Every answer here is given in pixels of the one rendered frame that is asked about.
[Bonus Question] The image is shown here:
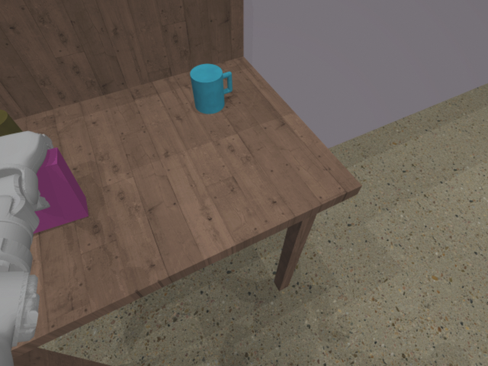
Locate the left robot upper arm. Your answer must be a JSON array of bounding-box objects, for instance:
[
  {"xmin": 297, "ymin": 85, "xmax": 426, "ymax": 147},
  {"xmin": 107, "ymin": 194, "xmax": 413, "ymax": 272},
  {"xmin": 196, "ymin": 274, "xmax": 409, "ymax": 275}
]
[{"xmin": 0, "ymin": 271, "xmax": 40, "ymax": 366}]

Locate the left robot hand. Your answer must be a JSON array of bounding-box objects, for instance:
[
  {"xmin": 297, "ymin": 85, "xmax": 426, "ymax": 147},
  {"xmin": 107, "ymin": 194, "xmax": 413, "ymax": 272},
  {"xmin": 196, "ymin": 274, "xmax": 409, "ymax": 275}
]
[{"xmin": 0, "ymin": 131, "xmax": 53, "ymax": 211}]

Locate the sponge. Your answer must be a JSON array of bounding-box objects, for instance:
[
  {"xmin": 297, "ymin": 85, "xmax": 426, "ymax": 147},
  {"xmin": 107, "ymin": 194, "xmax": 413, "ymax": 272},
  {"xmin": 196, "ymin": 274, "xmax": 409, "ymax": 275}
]
[{"xmin": 34, "ymin": 147, "xmax": 88, "ymax": 233}]

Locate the table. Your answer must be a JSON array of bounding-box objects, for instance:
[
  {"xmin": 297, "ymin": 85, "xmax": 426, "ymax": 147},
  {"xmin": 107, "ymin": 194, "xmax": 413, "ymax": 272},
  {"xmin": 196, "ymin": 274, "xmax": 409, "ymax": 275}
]
[{"xmin": 0, "ymin": 0, "xmax": 362, "ymax": 366}]

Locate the robot left forearm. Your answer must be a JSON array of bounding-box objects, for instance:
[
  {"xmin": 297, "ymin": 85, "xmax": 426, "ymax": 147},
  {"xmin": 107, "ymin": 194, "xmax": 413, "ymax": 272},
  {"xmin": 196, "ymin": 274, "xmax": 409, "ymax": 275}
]
[{"xmin": 0, "ymin": 164, "xmax": 40, "ymax": 275}]

